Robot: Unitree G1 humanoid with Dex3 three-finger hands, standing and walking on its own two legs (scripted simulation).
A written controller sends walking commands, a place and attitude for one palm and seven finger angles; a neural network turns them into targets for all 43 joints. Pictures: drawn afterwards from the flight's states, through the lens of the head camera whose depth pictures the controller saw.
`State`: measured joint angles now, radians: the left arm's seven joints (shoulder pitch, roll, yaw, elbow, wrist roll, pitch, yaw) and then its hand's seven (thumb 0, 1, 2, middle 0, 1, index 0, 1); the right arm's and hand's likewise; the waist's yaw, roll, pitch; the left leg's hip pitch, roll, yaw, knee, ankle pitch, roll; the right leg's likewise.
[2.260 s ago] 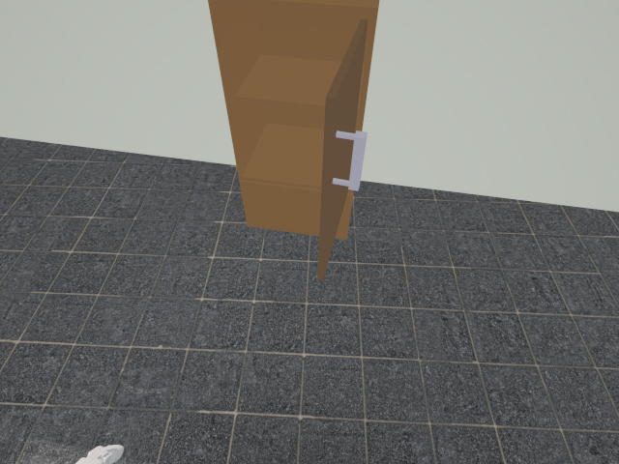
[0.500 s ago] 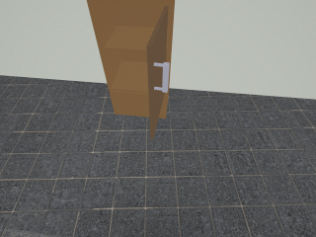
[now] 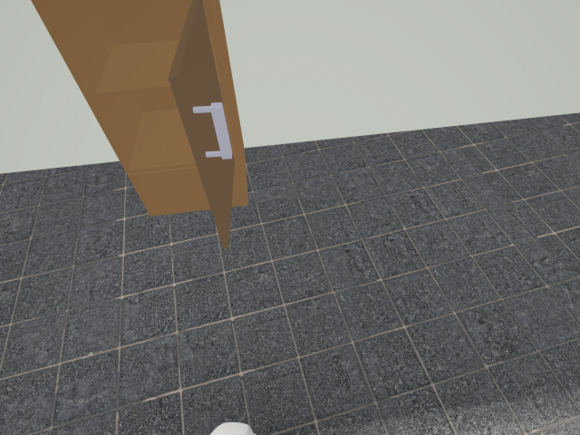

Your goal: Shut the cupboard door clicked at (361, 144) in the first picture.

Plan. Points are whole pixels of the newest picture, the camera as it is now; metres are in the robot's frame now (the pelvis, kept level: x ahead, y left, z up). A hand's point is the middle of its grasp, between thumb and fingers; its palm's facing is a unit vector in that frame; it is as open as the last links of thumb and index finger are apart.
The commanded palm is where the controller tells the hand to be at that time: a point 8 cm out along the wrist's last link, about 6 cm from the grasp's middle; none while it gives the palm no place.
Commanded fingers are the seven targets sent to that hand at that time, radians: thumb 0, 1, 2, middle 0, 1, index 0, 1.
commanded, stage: walk around to get in front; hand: left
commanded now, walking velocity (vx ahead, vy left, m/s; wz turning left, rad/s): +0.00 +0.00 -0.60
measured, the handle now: (213, 132) +0.73 +0.26 -0.05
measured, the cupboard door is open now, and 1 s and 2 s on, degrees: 85 85 85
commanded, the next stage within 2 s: none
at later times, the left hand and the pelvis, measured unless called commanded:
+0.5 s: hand out of the picture +0.12 +0.23 -0.16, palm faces -0.31 -0.92 -0.22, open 7.4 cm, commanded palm none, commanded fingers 0.00 0.90 0.90 -0.20 -0.30 -0.20 -0.30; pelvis -0.03 +0.05 +0.00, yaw -20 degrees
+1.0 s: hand (210, 409) +0.18 +0.16 -0.18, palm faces -0.56 -0.80 -0.20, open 7.4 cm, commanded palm none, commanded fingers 0.00 0.90 0.90 -0.20 -0.30 -0.20 -0.30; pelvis -0.01 +0.05 -0.01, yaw -37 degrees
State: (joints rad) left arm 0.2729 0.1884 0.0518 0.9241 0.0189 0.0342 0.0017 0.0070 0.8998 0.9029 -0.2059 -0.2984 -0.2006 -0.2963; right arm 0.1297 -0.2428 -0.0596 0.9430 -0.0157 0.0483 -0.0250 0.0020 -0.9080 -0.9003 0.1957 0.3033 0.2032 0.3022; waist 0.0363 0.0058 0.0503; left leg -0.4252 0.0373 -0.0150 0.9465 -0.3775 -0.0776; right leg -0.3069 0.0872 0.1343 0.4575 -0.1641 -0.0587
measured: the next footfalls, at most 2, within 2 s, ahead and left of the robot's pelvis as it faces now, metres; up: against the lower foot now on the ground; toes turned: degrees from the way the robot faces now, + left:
left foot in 0.18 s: +0.02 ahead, +0.16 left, +0.00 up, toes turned -7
right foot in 0.60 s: -0.06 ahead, -0.09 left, +0.00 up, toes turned -28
